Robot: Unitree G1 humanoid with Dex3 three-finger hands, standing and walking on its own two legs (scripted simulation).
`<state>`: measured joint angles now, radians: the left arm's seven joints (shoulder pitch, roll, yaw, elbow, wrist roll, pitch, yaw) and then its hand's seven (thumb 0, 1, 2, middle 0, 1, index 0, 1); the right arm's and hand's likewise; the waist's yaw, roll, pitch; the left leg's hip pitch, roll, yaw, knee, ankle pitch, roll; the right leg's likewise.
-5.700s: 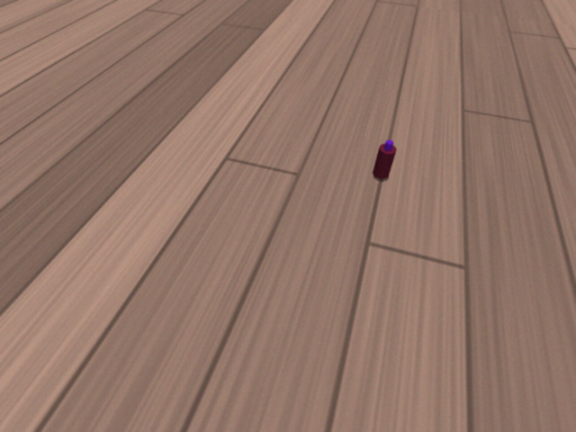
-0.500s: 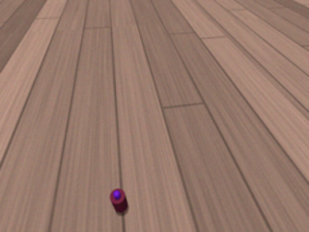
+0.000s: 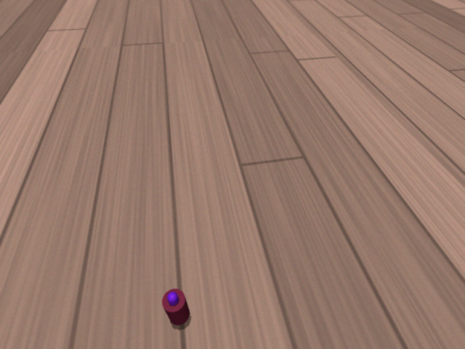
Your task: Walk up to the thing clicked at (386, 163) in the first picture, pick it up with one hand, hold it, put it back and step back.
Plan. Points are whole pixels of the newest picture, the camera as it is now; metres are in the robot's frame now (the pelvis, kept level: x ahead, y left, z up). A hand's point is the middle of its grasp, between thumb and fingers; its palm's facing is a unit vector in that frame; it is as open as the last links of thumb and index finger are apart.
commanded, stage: stand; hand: left
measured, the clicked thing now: (175, 305) +0.42 +0.22 -0.67
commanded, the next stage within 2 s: go down in 1.82 s
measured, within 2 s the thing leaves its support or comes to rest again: neither
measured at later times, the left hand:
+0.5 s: hand out of the picture +0.10 +0.25 -0.16, palm faces -0.01 -0.94 -0.34, open 7.4 cm
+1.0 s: hand out of the picture +0.09 +0.24 -0.16, palm faces -0.02 -0.94 -0.34, open 7.4 cm
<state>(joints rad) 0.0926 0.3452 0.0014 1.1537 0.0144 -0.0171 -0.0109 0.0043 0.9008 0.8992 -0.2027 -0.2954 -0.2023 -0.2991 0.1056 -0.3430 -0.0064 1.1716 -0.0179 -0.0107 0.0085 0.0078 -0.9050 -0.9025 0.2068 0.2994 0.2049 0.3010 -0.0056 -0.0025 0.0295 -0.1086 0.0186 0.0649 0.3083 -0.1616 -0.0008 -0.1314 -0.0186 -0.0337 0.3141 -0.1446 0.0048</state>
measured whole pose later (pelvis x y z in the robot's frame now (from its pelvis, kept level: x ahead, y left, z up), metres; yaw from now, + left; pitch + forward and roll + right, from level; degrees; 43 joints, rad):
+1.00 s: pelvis +0.02 -0.01 +0.00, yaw +0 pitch -2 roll +0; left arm 0.11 0.35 0.00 1.14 0.01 -0.02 -0.01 0.00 0.90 0.90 -0.20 -0.30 -0.20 -0.30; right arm 0.10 -0.35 0.00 1.15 -0.02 -0.01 0.00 0.01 -0.90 -0.90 0.21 0.30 0.21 0.30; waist 0.00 0.00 0.04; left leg -0.08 0.03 0.05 0.30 -0.18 -0.01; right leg -0.10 -0.01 -0.05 0.30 -0.17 -0.01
